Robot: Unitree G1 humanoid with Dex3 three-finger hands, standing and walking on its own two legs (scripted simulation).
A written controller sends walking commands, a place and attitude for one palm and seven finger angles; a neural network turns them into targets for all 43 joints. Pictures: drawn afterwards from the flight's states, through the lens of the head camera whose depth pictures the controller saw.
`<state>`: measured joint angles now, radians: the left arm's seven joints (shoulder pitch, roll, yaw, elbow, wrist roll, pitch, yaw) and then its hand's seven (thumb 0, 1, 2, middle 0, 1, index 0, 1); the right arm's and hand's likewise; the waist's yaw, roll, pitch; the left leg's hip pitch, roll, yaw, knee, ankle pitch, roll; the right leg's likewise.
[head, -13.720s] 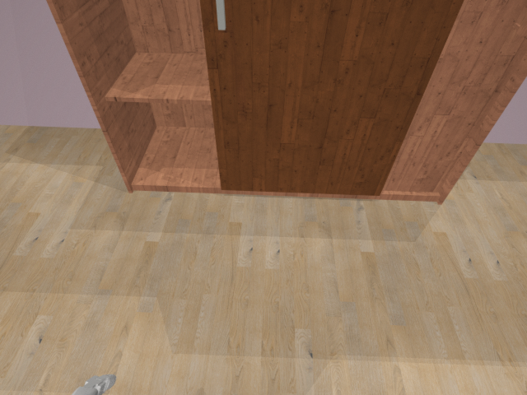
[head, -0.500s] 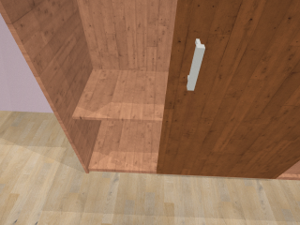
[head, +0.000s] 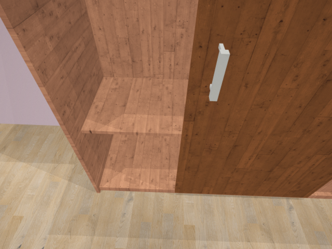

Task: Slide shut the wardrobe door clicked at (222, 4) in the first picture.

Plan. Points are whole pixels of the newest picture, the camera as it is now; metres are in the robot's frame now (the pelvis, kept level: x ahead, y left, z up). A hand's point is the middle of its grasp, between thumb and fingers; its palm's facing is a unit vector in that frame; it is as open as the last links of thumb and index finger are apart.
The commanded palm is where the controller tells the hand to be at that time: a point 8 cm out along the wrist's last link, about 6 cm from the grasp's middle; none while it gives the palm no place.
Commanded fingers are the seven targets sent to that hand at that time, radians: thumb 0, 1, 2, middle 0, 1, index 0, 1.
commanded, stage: look again from close up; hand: right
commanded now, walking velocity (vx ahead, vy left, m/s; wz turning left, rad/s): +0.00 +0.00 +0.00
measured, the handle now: (217, 73) +0.54 -0.11 +0.16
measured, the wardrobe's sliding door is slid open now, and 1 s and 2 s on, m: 0.47 0.47 0.47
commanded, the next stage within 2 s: raise the hand with hooked fingers in 1.60 s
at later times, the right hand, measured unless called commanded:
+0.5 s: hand out of the picture -0.01 -0.15 -0.18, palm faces +0.07 +0.99 -0.15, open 7.3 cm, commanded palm none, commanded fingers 0.00 -0.90 -0.90 0.20 0.30 0.20 0.30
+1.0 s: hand out of the picture -0.01 -0.14 -0.18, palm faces +0.07 +0.99 -0.14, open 7.3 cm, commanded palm none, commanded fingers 0.00 -0.90 -0.90 0.20 0.30 0.20 0.30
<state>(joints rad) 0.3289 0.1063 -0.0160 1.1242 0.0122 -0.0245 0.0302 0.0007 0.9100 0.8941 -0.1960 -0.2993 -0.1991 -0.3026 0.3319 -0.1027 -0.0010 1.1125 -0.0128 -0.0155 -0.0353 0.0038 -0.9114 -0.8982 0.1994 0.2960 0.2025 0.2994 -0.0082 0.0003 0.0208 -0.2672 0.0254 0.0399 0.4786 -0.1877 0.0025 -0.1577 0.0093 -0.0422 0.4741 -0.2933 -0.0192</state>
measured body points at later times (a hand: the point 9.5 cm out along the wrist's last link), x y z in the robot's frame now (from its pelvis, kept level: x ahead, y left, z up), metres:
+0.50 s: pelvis +0.01 +0.00 +0.00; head +0.01 +0.00 +0.45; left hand -0.02 +0.20 -0.16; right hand -0.01 -0.20 -0.16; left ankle +0.04 +0.12 -0.74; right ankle -0.02 -0.11 -0.74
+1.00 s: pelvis +0.02 +0.00 +0.00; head +0.02 +0.00 +0.45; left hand -0.01 +0.20 -0.16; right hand -0.01 -0.20 -0.16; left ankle +0.04 +0.12 -0.74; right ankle -0.02 -0.11 -0.74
